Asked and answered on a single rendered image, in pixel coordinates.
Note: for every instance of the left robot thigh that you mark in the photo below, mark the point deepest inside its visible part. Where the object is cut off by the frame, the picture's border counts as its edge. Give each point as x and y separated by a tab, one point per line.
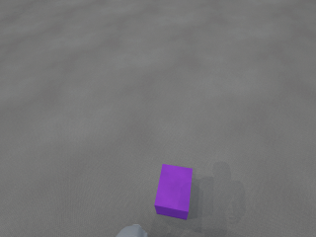
132	231

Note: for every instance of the carton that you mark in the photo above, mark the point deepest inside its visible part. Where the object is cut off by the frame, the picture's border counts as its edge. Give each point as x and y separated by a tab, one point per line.
174	191

